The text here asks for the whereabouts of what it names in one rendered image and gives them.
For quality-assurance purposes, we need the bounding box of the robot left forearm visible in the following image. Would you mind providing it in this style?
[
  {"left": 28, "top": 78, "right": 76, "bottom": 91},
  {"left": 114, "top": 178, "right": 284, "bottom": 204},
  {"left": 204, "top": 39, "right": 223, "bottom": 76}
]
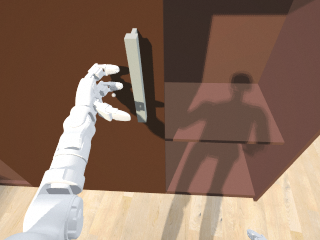
[{"left": 23, "top": 105, "right": 97, "bottom": 233}]

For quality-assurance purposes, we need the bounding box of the wardrobe door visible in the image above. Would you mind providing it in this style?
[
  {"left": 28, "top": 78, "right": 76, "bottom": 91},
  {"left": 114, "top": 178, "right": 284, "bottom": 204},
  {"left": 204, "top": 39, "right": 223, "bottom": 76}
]
[
  {"left": 0, "top": 160, "right": 26, "bottom": 181},
  {"left": 0, "top": 0, "right": 166, "bottom": 194}
]

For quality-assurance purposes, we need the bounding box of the left robot upper arm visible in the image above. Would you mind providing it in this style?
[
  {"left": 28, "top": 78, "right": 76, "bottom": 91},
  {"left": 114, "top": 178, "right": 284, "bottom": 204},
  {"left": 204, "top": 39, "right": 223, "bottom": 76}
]
[{"left": 4, "top": 194, "right": 84, "bottom": 240}]

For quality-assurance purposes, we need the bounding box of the right robot hand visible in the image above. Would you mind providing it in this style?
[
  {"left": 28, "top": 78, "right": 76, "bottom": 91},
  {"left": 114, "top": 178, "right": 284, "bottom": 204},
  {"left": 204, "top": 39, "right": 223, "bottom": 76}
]
[{"left": 247, "top": 229, "right": 267, "bottom": 240}]

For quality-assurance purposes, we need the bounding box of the left robot hand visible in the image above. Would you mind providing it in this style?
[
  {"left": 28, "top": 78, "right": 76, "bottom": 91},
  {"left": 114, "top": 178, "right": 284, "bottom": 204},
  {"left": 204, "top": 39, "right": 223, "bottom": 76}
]
[{"left": 75, "top": 63, "right": 131, "bottom": 121}]

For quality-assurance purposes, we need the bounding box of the handle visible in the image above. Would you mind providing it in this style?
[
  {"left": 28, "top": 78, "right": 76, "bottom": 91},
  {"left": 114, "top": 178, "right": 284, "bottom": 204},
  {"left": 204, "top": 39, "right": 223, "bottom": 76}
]
[{"left": 124, "top": 28, "right": 147, "bottom": 123}]

